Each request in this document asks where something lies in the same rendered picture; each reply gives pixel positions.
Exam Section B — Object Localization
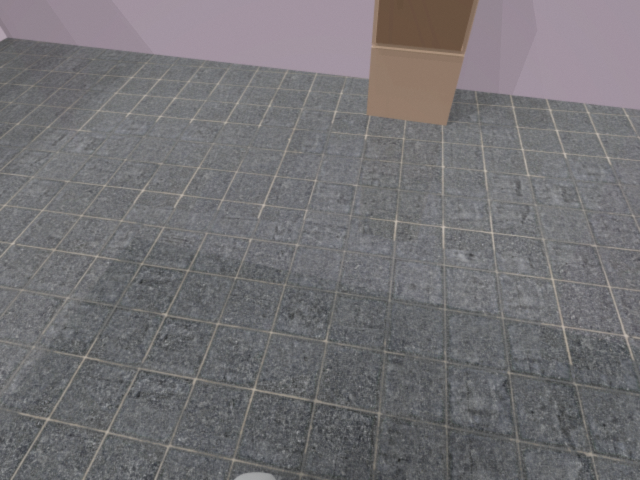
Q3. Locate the cupboard door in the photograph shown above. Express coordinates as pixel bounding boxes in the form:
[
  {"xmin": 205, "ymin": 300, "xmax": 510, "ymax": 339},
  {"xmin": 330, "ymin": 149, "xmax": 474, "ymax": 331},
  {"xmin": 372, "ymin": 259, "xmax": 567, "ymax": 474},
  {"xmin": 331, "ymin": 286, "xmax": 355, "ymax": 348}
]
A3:
[{"xmin": 376, "ymin": 0, "xmax": 474, "ymax": 51}]

